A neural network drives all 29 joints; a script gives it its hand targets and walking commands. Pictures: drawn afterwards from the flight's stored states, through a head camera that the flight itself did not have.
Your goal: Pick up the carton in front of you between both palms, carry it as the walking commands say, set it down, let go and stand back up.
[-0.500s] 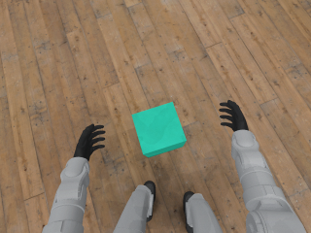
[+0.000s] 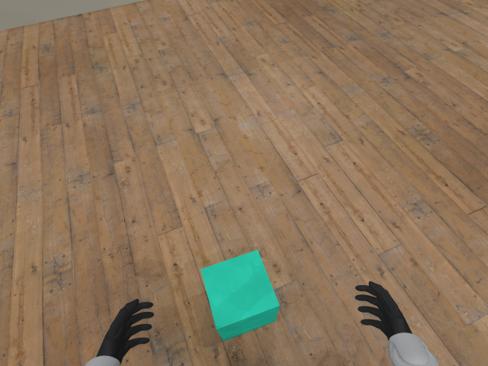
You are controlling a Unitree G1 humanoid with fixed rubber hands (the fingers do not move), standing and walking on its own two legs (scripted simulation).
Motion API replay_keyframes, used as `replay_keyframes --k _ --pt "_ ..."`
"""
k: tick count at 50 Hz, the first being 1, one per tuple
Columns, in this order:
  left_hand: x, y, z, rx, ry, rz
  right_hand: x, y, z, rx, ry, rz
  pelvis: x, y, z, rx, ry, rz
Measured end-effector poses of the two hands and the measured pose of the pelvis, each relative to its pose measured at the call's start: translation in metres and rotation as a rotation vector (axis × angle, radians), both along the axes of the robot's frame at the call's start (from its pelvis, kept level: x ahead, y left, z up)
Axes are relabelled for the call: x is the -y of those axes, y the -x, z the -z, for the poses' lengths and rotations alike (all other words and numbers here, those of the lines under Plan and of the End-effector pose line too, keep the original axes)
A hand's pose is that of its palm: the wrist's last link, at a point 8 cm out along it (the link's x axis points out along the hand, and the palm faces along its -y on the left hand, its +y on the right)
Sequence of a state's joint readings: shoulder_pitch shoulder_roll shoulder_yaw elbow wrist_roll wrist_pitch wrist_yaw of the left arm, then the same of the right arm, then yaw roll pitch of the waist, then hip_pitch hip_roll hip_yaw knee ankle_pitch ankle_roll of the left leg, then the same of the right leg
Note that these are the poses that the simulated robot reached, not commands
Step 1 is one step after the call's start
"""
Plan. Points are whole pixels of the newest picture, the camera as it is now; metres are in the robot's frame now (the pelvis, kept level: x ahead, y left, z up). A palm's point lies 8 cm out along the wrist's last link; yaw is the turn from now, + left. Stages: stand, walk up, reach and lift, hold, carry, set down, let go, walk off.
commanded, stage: let go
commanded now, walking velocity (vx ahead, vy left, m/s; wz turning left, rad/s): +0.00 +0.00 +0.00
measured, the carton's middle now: (240, 296) +0.39 +0.06 -0.65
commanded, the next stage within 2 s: stand in 0.50 s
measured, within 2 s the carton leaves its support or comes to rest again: neither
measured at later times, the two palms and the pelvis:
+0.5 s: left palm (108, 361) +0.14 +0.24 -0.06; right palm (413, 365) +0.14 -0.23 -0.07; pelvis -0.02 +0.00 +0.00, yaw +0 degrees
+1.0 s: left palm out of the picture +0.14 +0.30 -0.10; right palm out of the picture +0.12 -0.28 -0.08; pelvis +0.00 +0.02 +0.00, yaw -1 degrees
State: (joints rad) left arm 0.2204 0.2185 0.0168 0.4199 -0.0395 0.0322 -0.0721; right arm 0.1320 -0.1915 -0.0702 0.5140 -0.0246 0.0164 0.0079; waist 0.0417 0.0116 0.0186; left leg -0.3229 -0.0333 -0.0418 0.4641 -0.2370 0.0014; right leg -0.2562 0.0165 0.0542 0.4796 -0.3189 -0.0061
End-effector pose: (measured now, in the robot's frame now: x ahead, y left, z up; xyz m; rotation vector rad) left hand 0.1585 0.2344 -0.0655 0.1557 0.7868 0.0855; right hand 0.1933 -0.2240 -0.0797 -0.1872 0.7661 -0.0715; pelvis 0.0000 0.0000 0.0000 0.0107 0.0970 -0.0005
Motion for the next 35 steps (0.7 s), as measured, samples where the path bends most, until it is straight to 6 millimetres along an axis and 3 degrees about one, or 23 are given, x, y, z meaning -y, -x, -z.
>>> replay_keyframes --k 7,14,26,35 --pt "0.014 -0.004 0.0 0.006 0.002 0.029 0.021 0.036 -0.015 -0.021 0.001 0.022 0.01 0.001 -0.003 0.091 -0.002 0.006" --pt "0.014 0.001 -0.003 -0.01 -0.033 0.022 0.023 0.049 -0.014 -0.019 -0.004 0.029 0.012 0.007 -0.001 0.145 0.0 0.001" --pt "-0.005 0.014 -0.003 -0.031 -0.068 -0.013 0.009 0.052 -0.012 -0.022 0.017 0.011 0.0 0.018 0.002 0.176 0.004 -0.006" --pt "-0.045 0.027 0.025 -0.08 -0.144 -0.007 0.053 0.079 -0.007 -0.14 0.202 0.071 -0.007 0.011 0.004 0.107 0.014 0.006"
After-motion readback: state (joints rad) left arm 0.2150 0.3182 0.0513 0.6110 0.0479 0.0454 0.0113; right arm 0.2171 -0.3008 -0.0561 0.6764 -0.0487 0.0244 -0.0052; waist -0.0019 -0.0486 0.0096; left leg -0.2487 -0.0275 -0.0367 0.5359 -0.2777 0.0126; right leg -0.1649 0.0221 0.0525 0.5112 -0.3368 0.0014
